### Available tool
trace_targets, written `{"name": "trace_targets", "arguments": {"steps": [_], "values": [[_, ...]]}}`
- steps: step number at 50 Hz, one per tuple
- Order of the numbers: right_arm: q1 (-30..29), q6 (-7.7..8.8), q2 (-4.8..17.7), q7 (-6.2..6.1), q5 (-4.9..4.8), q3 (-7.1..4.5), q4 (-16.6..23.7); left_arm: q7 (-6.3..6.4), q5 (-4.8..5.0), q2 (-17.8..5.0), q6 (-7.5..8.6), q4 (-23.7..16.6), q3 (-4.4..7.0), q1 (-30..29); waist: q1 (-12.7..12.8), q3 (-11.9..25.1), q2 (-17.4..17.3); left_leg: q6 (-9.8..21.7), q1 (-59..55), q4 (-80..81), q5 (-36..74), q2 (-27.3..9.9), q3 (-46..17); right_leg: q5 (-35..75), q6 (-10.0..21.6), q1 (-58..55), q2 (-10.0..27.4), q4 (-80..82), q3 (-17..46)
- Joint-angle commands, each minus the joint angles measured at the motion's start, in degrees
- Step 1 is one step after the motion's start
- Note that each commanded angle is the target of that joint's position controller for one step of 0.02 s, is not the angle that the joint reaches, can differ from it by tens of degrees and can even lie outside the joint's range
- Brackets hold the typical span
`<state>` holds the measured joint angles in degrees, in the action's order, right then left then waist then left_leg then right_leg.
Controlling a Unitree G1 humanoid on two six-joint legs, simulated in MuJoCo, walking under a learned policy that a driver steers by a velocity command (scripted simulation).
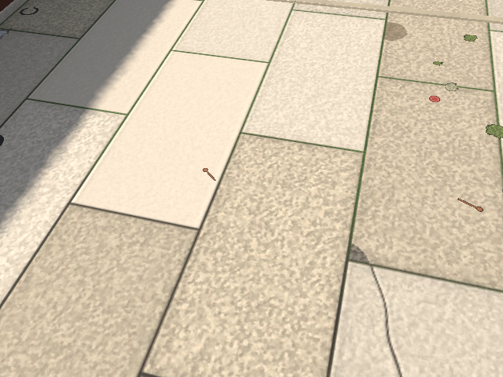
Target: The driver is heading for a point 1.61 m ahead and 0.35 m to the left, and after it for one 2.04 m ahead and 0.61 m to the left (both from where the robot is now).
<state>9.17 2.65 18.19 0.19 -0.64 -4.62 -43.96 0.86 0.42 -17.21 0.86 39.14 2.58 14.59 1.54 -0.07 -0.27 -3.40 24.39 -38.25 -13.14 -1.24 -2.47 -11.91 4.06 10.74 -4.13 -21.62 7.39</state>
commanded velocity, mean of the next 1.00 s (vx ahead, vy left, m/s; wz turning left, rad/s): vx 0.46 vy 0.00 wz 0.34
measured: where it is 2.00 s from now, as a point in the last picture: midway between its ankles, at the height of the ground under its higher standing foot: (195, 213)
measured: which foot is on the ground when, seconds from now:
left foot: up 0.00-0.16, down 0.18-0.64, up 0.66-1.00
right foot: down 0.00-0.18, up 0.20-0.60, down 0.62-1.00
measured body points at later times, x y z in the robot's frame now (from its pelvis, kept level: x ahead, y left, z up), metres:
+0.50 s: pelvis +0.19 +0.07 +0.00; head +0.23 +0.10 +0.44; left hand +0.38 +0.35 -0.08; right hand +0.24 -0.21 -0.11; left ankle +0.08 +0.15 -0.75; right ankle +0.40 -0.05 -0.70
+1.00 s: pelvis +0.47 +0.13 -0.01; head +0.50 +0.16 +0.44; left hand +0.34 +0.39 -0.13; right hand +0.78 +0.02 -0.08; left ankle +0.56 +0.34 -0.71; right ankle +0.44 -0.01 -0.75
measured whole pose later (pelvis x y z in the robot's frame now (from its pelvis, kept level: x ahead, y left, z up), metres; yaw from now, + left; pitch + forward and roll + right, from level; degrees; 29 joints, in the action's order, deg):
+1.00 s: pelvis +0.47 +0.13 -0.01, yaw +24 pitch +1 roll -3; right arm 3.2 3.7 16.5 1.7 -0.6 -1.5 -36.8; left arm -1.2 1.6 -17.2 4.6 47.9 4.0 22.4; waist 6.6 -3.0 -2.2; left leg -0.4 34.4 -36.0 -3.0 -5.1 -3.4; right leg -15.0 0.5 0.2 -1.9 -14.1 -3.6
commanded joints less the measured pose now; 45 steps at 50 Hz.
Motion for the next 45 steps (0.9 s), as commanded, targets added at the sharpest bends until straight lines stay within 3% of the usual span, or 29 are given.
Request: {"name": "trace_targets", "arguments": {"steps": [1, 4, 6, 8, 9, 10, 11, 12, 13, 15, 18, 22, 24, 27, 29, 30, 31, 32, 33, 34, 35, 36, 37, 38, 39, 41, 43, 45], "values": [[-6.9, 2.03, 4.3, 0.71, -0.67, -0.01, 5.2, -0.47, -0.08, -10.9, 1.24, -2.1, 2.83, 1.5, 3.4, -1.7, 8.3, 1.7, 3.1, 3.4, -0.1, -1.0, 1.3, -16.8, 8.9, -1.3, 16.5, 10.7, 14.7], [-6.0, 2.70, 4.6, 1.29, -1.19, 0.44, 5.4, -1.01, 0.09, -11.0, 1.48, -1.2, 2.71, 1.9, 3.0, -2.9, 7.5, 4.4, 1.4, 5.8, -1.0, -1.0, 2.2, -17.0, 8.8, -1.5, 17.6, 10.4, 13.9], [-3.0, 2.99, 4.3, 1.62, -1.14, 0.72, 4.4, -1.28, 0.33, -10.5, 1.41, -0.9, 2.50, 1.0, 0.7, -2.5, 6.2, 6.3, -4.6, 9.3, 1.1, -0.1, 3.7, -15.9, 7.6, 0.5, 16.7, 8.3, 11.0], [4.3, 2.86, 5.3, 1.35, -1.24, 0.26, 1.8, -1.36, -0.25, -8.1, 1.49, -0.8, 1.68, 0.6, -2.9, -0.4, 4.5, 7.9, -15.0, 11.0, -0.3, 0.7, 2.9, -11.1, 5.3, 4.8, 13.9, 1.9, 6.3], [10.5, 2.93, 8.3, 0.95, -1.29, -0.56, 0.7, -1.29, -0.95, -5.2, 1.94, -1.9, 0.68, -1.2, -5.4, 1.6, -2.1, 10.7, -22.3, 15.5, -3.5, -5.3, -7.0, -4.2, 2.1, 9.9, 9.2, -11.5, -0.2], [15.3, 2.70, 16.0, 1.13, -1.08, -2.60, 0.0, -1.15, -1.11, -4.0, 3.36, -5.6, 0.35, -2.0, -5.3, 3.4, -16.6, 19.4, -33.1, 22.7, -12.5, -15.8, -31.1, -10.1, -2.8, 26.3, 1.0, -29.7, -9.0], [17.0, 3.00, 12.5, 1.66, -0.62, -1.81, 0.1, -0.87, 0.14, -7.7, 4.54, -6.2, 1.13, -4.8, -7.4, 1.7, -13.1, 22.6, -34.8, 26.7, -18.6, -19.1, -40.7, -19.3, -3.4, 35.7, 1.5, -39.1, -3.7], [14.8, 3.30, 9.8, 1.64, -0.19, -0.95, 0.9, -1.28, 1.21, -9.1, 5.39, -6.1, 1.61, -5.2, -6.3, -1.1, -9.3, 21.2, -34.2, 26.3, -17.6, -17.9, -36.6, -15.3, -2.5, 39.0, 4.4, -42.5, -1.7], [13.5, 3.27, 8.2, 1.51, 0.16, -0.52, 1.8, -1.57, 0.90, -8.2, 5.88, -5.6, 1.37, -5.8, -5.9, -1.3, -6.8, 19.9, -33.3, 26.1, -13.3, -15.2, -31.5, -11.2, -2.3, 38.9, 5.7, -42.5, -2.0], [12.0, 2.53, 6.7, 0.94, 0.00, 0.18, 2.6, -2.06, -0.99, -7.6, 6.37, -6.1, 1.64, -7.6, -4.7, -2.2, -4.2, 18.1, -29.9, 26.3, -1.3, -12.0, -24.5, -5.2, -3.1, 36.6, 7.4, -36.7, -2.7], [12.0, 1.51, 7.1, -0.24, -0.37, 0.12, 3.0, -2.58, -1.13, -5.2, 6.05, -6.6, 1.21, -9.0, -3.8, -1.9, -5.0, 17.5, -25.1, 27.1, 10.7, -8.6, -18.3, -0.5, -6.0, 31.7, 5.9, -28.1, -5.2], [13.9, 0.64, 8.4, -1.60, -0.52, -0.41, 2.1, -2.76, -0.58, -2.4, 5.98, -8.2, 0.16, -16.5, -5.8, -3.4, -5.6, 15.0, -16.3, 26.3, 14.6, -5.1, -13.4, 11.4, -7.8, 22.3, 3.0, -13.0, -6.4], [15.9, 0.36, 8.5, -1.85, -0.89, -0.56, 1.4, -2.94, -0.05, -2.9, 6.11, -8.8, 0.32, -19.1, -6.6, -3.5, -5.6, 14.5, -14.8, 25.8, 13.3, -5.8, -15.0, 15.0, -7.7, 18.5, 2.0, -9.5, -5.9], [15.8, 0.05, 8.7, -2.19, -1.37, -0.96, 1.0, -2.79, 0.40, -5.1, 6.31, -8.8, 1.25, -18.7, -5.1, -3.4, -6.6, 12.9, -18.0, 23.0, 13.8, -8.0, -18.7, 14.1, -6.2, 15.4, 2.6, -6.3, -3.3], [14.7, -0.34, 8.8, -2.12, -1.15, -1.30, 1.3, -2.36, 0.41, -7.0, 6.52, -7.9, 2.25, -14.5, -2.5, -1.6, -7.7, 11.7, -19.8, 18.1, 22.2, -8.3, -19.4, 9.7, -4.1, 9.9, 2.6, -5.4, -4.0], [13.7, -0.49, 7.9, -1.89, -0.91, -1.06, 1.8, -1.87, 0.20, -8.5, 6.61, -6.5, 3.22, -8.7, 0.8, 2.4, -7.1, 10.2, -19.1, 11.1, 28.5, -5.6, -17.7, 10.2, -2.4, 1.3, 2.7, -3.4, -5.1], [12.6, -0.60, 5.9, -1.55, -0.04, -0.26, 3.3, -1.34, -0.49, -10.4, 6.54, -5.4, 4.01, 0.1, 5.0, 10.9, -5.4, 8.6, -13.2, -1.8, 24.4, -2.7, -16.2, 8.3, 0.9, -13.8, 8.5, -5.9, -0.5], [18.8, -0.18, -0.1, -1.48, 0.20, 1.44, 4.7, -1.01, -1.47, -15.1, 5.92, -4.3, 5.05, 7.6, 4.0, 21.3, 8.6, 5.0, 4.3, -22.6, -0.8, 5.3, -10.1, 0.4, 8.1, -35.3, 22.8, -5.7, 20.2], [22.4, 0.28, 1.5, -1.36, -1.50, 1.74, 5.0, -1.75, -0.85, -12.4, 5.54, -3.3, 4.37, 7.7, 2.0, 23.9, 20.0, 4.1, 14.7, -33.6, -21.0, 5.2, -8.9, -11.3, 12.0, -37.0, 29.4, 2.7, 39.6], [17.6, 0.15, 6.9, -1.34, -2.35, 0.25, 4.3, -1.51, -0.41, -7.5, 5.26, -4.0, 3.22, 3.9, 2.7, 13.3, 11.5, 3.9, 18.4, -37.3, -16.4, 1.1, -8.8, -16.8, 9.7, -28.2, 26.9, 4.8, 32.7], [12.2, -0.05, 8.2, -1.27, -1.93, -0.07, 5.2, -1.26, -0.39, -5.7, 4.86, -3.9, 2.73, 1.1, 2.8, 6.4, 6.0, 3.8, 17.9, -36.2, -11.6, -1.2, -6.1, -11.9, 7.8, -19.8, 24.3, 5.3, 22.7], [9.4, -0.13, 7.2, -1.18, -1.11, -0.04, 5.9, -1.35, -0.69, -4.8, 4.72, -3.0, 2.39, -0.9, 1.5, 2.0, 3.3, 3.7, 16.3, -33.9, -8.9, -2.9, -5.2, -4.8, 7.2, -12.5, 21.8, 6.9, 16.5], [8.6, -0.38, 6.4, -0.97, -0.79, -0.27, 6.3, -1.32, -1.18, -3.9, 4.89, -2.5, 2.09, -2.2, 0.1, 0.2, 4.4, 3.8, 14.3, -31.6, -7.0, -4.5, -5.2, -0.4, 6.7, -8.0, 19.9, 8.5, 11.7], [9.2, -0.80, 5.1, -0.70, -1.09, -0.10, 6.3, -1.29, -1.32, -3.9, 5.14, -2.0, 2.14, -3.1, -0.9, -0.7, 5.9, 3.8, 12.1, -30.4, -6.1, -5.4, -4.6, 1.7, 6.6, -4.9, 18.8, 10.2, 8.2], [9.1, -1.20, 3.7, -0.54, -1.21, 0.18, 6.5, -1.34, -1.00, -3.8, 5.53, -1.5, 2.28, -3.4, -1.3, -1.2, 6.2, 3.6, 11.7, -29.3, -5.7, -5.8, -4.0, 3.7, 7.0, -3.2, 18.7, 11.6, 5.7], [7.0, -1.24, 1.4, -0.57, -0.51, 1.02, 7.5, -1.82, -0.54, -4.9, 6.30, 0.6, 2.60, -1.7, -1.4, -2.4, 4.2, 3.4, 12.0, -23.8, -4.3, -5.7, -4.1, 7.2, 8.9, -1.2, 18.7, 13.9, 3.6], [4.3, -0.54, 0.6, -0.14, 0.31, 1.72, 8.3, -2.09, -0.09, -6.5, 6.29, 1.9, 2.93, -1.4, -1.7, -3.0, 3.4, 3.2, 12.5, -15.9, 0.7, -6.0, -3.0, 10.6, 9.9, -1.8, 18.1, 14.9, 1.4], [0.0, 0.70, 0.6, 0.70, 0.54, 2.28, 9.1, -2.10, 0.71, -7.5, 5.66, 2.2, 3.04, -1.6, -0.6, -4.0, 2.8, 3.2, 10.1, -6.4, 7.5, -5.3, -0.7, 13.0, 9.2, -1.0, 15.8, 14.9, -1.7]]}}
